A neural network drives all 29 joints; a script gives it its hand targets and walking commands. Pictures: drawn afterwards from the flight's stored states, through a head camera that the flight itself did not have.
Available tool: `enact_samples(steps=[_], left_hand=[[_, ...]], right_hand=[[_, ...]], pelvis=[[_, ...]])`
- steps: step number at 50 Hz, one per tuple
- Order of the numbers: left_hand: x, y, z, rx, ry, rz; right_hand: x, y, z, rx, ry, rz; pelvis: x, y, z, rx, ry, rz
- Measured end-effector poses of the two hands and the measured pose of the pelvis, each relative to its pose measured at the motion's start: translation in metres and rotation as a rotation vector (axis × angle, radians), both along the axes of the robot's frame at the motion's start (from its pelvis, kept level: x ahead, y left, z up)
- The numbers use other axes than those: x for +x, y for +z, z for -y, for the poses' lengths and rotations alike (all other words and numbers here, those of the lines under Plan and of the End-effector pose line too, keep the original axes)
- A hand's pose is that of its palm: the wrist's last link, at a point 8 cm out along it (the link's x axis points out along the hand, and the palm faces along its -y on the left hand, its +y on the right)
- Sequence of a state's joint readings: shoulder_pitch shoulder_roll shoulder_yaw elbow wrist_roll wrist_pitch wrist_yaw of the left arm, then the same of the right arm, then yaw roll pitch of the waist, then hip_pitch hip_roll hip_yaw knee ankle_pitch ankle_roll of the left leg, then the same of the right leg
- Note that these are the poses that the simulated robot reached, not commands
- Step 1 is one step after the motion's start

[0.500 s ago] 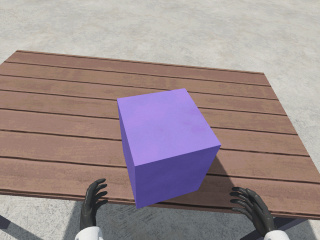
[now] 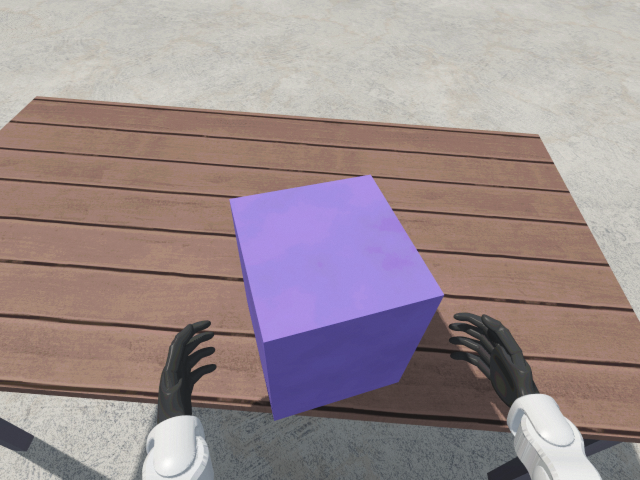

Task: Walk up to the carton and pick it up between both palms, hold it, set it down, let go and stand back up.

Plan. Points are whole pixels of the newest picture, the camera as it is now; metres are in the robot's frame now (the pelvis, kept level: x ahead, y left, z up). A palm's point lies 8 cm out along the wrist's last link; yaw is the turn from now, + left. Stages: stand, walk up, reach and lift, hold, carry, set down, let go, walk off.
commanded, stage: reach and lift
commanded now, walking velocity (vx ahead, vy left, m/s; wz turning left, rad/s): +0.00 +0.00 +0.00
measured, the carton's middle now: (321, 299) +0.38 +0.01 -0.01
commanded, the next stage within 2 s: none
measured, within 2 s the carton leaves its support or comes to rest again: neither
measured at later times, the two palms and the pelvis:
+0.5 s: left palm (161, 345) +0.25 +0.18 +0.08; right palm (493, 305) +0.33 -0.19 +0.07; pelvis -0.01 +0.00 +0.00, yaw +0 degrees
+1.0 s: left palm (159, 283) +0.30 +0.19 +0.13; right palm (478, 228) +0.40 -0.17 +0.13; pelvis -0.01 -0.01 +0.00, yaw +0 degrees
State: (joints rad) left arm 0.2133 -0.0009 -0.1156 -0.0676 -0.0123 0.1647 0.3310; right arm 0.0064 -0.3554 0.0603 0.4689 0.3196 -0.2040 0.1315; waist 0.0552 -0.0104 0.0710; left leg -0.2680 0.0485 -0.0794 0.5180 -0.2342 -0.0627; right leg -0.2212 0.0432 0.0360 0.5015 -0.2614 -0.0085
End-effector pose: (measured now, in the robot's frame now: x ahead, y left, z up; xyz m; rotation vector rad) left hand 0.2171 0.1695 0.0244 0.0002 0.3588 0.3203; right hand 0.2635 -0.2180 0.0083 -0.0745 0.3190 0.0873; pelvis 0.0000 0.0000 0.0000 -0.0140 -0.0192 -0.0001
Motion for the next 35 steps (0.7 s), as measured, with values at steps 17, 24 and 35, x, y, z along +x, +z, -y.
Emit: enact_samples(steps=[17, 24, 35], left_hand=[[0.027, 0.041, -0.009, -0.018, 0.021, 0.012], [0.036, 0.056, -0.015, -0.028, 0.034, -0.017], [0.053, 0.075, -0.015, -0.047, 0.023, -0.029]], right_hand=[[0.046, 0.045, -0.017, 0.004, 0.000, 0.051], [0.064, 0.060, -0.025, 0.004, 0.004, 0.032], [0.097, 0.096, -0.043, 0.006, 0.037, 0.073]], pelvis=[[-0.008, 0.001, 0.001, -0.002, -0.002, 0.004], [-0.012, 0.001, 0.002, -0.003, -0.003, 0.010], [-0.012, 0.001, 0.003, -0.003, -0.004, 0.010]])
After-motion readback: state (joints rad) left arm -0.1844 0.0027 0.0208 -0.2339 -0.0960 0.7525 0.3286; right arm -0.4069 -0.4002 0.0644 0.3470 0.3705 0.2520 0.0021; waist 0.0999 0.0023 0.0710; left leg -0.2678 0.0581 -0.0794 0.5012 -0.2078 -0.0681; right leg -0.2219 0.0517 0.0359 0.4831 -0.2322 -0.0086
